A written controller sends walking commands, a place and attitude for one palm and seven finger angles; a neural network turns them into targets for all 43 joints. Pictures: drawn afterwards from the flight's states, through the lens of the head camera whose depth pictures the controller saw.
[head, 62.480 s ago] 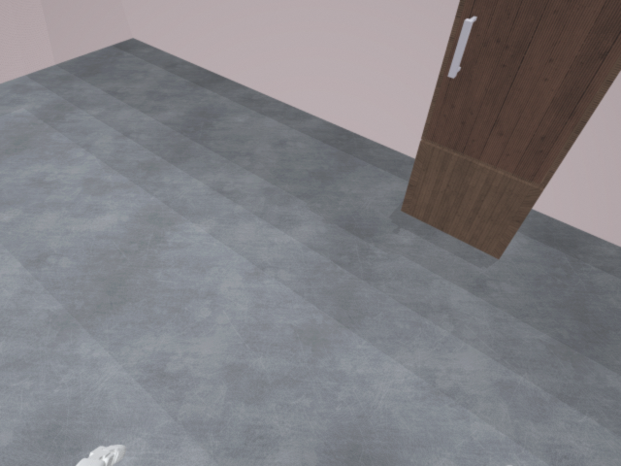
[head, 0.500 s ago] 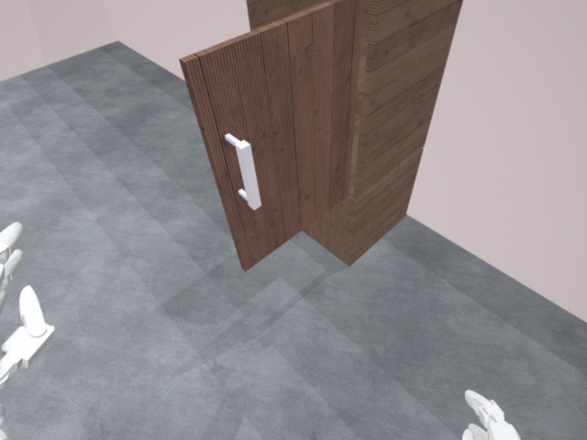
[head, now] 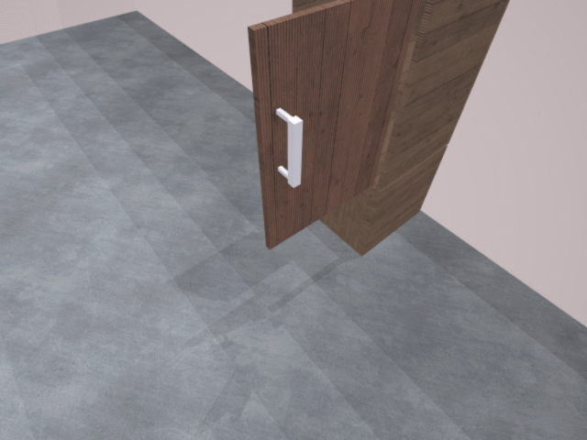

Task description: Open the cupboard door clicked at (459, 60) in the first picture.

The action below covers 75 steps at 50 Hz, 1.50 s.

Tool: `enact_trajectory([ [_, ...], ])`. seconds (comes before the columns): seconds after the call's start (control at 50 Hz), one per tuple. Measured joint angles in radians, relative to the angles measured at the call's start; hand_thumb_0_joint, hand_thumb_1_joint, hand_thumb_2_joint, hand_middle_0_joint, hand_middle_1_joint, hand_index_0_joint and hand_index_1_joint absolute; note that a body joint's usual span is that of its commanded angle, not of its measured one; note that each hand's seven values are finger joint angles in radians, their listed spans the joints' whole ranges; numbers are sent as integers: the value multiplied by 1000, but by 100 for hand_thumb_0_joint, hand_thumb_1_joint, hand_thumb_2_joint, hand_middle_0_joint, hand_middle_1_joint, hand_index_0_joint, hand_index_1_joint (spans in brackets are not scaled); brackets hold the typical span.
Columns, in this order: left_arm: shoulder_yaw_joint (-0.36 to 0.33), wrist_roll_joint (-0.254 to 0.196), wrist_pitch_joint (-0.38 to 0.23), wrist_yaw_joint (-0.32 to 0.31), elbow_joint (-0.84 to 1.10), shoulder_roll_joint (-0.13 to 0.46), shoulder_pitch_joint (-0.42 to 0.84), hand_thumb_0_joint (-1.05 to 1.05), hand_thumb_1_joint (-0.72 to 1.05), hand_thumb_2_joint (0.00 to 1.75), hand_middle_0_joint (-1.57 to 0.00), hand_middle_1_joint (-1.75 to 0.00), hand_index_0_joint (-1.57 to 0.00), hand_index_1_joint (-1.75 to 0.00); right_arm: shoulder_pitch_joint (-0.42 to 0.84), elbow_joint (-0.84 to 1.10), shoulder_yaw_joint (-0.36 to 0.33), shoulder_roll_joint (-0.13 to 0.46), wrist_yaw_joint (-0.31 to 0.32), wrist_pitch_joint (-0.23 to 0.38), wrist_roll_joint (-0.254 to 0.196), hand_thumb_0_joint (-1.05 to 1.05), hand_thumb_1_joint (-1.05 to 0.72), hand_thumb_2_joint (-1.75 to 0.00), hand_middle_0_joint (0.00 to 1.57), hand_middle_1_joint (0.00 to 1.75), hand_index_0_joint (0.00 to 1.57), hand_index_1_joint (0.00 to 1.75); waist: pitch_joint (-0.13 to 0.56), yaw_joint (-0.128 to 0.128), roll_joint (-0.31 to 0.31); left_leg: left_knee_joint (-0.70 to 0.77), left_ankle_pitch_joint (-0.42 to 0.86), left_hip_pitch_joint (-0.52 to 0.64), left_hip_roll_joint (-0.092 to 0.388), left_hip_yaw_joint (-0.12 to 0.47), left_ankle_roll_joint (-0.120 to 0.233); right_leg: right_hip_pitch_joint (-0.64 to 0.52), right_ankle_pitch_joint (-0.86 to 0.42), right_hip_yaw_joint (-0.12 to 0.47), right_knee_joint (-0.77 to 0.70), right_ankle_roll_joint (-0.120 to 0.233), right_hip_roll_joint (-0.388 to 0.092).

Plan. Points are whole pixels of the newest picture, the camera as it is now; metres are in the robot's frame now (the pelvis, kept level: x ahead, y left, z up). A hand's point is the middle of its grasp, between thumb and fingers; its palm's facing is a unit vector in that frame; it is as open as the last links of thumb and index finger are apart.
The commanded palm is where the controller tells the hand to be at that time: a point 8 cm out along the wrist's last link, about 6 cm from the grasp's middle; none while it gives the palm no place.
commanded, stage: let the arm hang, fingers relaxed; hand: left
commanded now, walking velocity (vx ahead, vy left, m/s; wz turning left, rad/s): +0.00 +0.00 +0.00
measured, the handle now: (288, 149) +0.65 +0.07 +0.01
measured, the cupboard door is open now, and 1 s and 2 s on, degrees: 88 88 88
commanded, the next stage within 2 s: look to check the result in 0.60 s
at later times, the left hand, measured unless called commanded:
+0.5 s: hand out of the picture +0.07 +0.20 -0.16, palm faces -0.01 -0.97 -0.25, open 7.3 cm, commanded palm none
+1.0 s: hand out of the picture +0.08 +0.20 -0.15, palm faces -0.01 -0.95 -0.32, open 7.4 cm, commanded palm none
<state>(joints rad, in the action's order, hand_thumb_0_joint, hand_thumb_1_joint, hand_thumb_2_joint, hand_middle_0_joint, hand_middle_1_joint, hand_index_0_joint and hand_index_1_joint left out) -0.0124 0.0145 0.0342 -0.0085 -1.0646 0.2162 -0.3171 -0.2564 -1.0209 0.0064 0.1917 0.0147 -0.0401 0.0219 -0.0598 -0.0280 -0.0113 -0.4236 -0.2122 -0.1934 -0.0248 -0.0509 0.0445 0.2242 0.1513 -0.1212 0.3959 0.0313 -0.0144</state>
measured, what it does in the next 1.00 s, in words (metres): stands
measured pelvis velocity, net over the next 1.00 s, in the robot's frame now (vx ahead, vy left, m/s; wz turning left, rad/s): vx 0.03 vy -0.03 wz -0.02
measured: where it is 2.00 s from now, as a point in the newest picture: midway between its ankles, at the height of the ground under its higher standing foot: outside the picture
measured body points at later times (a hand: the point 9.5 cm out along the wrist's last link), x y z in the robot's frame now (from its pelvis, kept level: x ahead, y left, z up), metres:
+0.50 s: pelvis +0.01 +0.00 +0.00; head +0.02 -0.01 +0.45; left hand +0.07 +0.25 -0.14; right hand +0.02 -0.25 -0.16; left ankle +0.01 +0.09 -0.74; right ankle +0.04 -0.10 -0.74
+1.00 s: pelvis +0.03 -0.03 +0.01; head +0.05 -0.05 +0.45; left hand +0.08 +0.25 -0.13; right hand +0.07 -0.29 -0.15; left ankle +0.01 +0.09 -0.74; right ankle +0.04 -0.10 -0.74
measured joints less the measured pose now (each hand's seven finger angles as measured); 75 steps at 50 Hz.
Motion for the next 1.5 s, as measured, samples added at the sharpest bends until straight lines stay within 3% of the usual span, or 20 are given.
enact_trajectory([
  [0.22,-6,-2,-22,-5,-87,13,32,0,92,90,-20,-30,-20,-30,-29,-96,-9,12,2,24,-6,0,-91,-90,20,30,20,30,13,14,-24,49,19,32,-19,-24,14,0,2,27,6,-12,-17],
  [0.58,4,-6,-50,-1,-68,-2,169,0,91,90,-20,-30,-20,-30,48,-117,-9,37,-1,42,-6,0,-91,-90,20,30,20,30,23,36,-6,76,15,69,3,-20,-10,-39,5,23,-28,7,9],
  [1.0,-2,-9,-53,-3,-94,46,166,0,91,90,-20,-30,-20,-30,96,-119,-10,82,-2,36,-9,0,-91,-90,20,30,20,30,3,28,-25,116,11,105,32,-4,-43,-82,12,8,-78,34,41],
  [1.5,-3,-11,-58,-5,-80,55,204,0,91,90,-20,-30,-20,-30,94,-111,-8,103,1,34,-9,0,-91,-90,20,30,20,30,14,35,-23,131,-3,135,56,-5,-63,-115,19,11,-107,49,67],
])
